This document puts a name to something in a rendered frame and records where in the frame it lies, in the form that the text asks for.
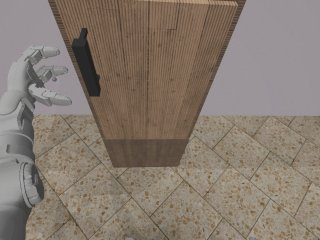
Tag robot left forearm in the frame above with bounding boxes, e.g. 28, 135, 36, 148
0, 91, 35, 168

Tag cupboard door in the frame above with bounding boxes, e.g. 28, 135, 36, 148
55, 0, 238, 140

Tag handle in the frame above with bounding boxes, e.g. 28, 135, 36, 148
71, 28, 101, 97

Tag robot left upper arm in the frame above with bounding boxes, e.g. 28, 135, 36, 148
0, 162, 45, 240

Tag robot left hand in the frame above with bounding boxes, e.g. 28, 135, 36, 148
7, 45, 72, 107

